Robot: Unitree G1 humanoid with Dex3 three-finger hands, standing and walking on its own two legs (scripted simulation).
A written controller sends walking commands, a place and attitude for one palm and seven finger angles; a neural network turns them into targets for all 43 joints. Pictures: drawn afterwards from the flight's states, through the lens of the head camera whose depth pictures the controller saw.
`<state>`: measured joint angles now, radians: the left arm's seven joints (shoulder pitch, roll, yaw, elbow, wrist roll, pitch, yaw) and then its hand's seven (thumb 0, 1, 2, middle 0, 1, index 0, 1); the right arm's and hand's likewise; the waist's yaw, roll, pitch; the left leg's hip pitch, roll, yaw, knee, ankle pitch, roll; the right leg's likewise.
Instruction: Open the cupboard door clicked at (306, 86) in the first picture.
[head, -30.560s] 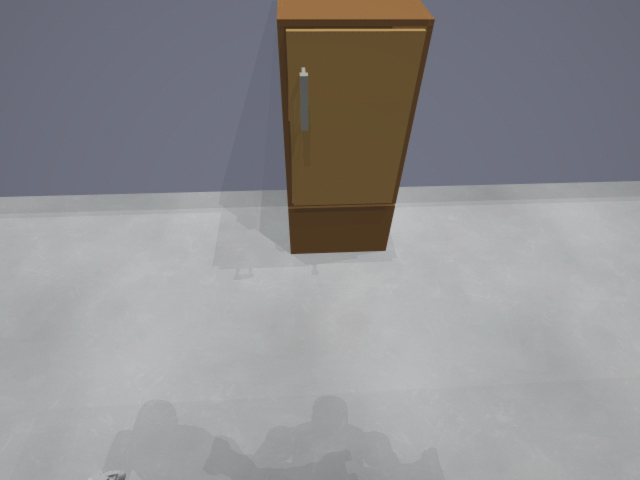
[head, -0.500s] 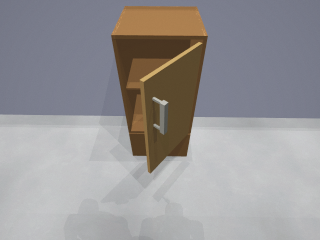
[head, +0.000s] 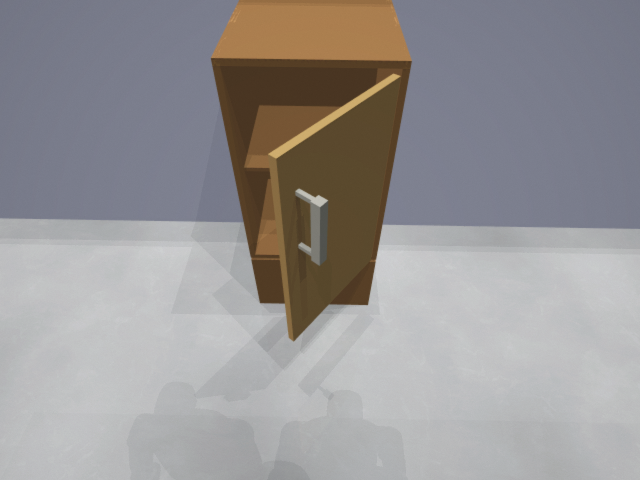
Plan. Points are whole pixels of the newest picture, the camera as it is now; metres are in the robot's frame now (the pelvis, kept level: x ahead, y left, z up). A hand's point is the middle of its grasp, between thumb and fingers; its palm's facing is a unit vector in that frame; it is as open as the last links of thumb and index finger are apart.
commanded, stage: look to check the result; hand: left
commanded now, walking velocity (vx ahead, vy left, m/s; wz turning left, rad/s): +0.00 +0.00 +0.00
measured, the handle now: (310, 227) +0.55 +0.05 -0.05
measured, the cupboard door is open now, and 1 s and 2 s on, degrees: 51 51 51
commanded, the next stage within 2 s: walk to a spot facing it in 0.36 s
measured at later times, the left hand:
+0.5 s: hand out of the picture -0.02 +0.14 -0.18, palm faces +0.07 -0.98 -0.16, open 7.4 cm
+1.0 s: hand out of the picture +0.08 +0.17 -0.17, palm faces -0.16 -0.95 -0.28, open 7.4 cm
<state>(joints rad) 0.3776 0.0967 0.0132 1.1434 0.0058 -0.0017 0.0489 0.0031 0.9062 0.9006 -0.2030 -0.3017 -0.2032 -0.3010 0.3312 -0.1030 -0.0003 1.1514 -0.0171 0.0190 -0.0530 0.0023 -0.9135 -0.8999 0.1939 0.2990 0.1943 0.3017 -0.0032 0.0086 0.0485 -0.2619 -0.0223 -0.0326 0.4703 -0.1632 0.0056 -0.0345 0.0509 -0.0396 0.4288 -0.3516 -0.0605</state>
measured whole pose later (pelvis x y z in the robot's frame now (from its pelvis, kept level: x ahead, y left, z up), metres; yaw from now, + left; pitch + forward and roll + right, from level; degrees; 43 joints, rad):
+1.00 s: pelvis +0.00 -0.02 -0.01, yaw -15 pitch +0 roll +1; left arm 0.23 0.19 0.10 0.98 0.03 0.05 -0.01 0.01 0.91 0.90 -0.20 -0.30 -0.20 -0.30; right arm 0.22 -0.20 -0.05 0.99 -0.04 0.03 -0.06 0.00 -0.91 -0.90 0.20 0.30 0.20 0.30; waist 0.02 0.03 0.09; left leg -0.31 0.12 0.18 0.60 -0.27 -0.04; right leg -0.30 0.02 -0.02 0.75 -0.47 -0.03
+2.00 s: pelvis +0.03 -0.05 -0.01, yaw -48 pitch +0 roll +0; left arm 0.16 0.22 0.07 0.89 0.04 0.04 -0.01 0.01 0.90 0.90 -0.20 -0.30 -0.20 -0.30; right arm 0.25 -0.26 -0.07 0.92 -0.02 0.06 -0.02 0.01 -0.91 -0.90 0.19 0.30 0.19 0.30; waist -0.01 0.00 0.09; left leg -0.41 0.07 0.07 0.92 -0.49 -0.06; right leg -0.30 0.01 0.04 0.58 -0.28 -0.02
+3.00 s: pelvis +0.14 -0.40 +0.00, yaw -74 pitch +0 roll +0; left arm 0.42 0.16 0.05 1.10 0.02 -0.06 0.00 0.00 0.91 0.90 -0.20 -0.30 -0.20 -0.30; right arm 0.04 -0.17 -0.05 0.93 -0.02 -0.03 0.02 0.00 -0.91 -0.90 0.19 0.30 0.19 0.30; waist 0.07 -0.02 0.05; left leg -0.46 0.06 0.09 0.63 -0.22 -0.02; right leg 0.01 0.05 -0.03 0.37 -0.39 -0.06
